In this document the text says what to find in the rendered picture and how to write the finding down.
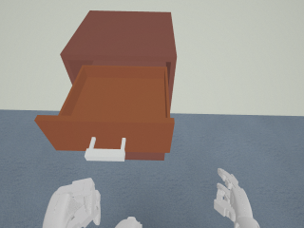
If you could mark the robot left thigh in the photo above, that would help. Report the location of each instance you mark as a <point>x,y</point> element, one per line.
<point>129,223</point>

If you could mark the robot right hand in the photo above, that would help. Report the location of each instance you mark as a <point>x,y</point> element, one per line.
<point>235,203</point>

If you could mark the drawer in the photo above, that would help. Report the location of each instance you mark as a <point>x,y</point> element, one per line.
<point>110,103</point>

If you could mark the handle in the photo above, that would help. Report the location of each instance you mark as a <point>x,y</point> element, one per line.
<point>105,155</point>

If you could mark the robot right forearm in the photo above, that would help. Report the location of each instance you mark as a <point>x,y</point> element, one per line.
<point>245,222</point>

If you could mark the cabinet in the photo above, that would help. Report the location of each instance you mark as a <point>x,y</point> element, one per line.
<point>124,39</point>

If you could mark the robot left hand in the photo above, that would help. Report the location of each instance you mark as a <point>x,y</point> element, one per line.
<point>78,199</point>

